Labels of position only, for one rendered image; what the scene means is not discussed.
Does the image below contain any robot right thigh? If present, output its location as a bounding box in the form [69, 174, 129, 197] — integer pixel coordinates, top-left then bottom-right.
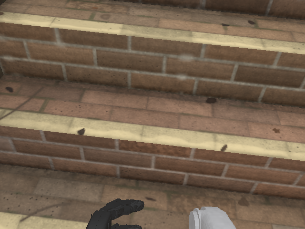
[189, 206, 236, 229]

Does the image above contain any left robot hand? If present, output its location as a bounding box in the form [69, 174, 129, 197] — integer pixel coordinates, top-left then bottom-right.
[86, 198, 144, 229]

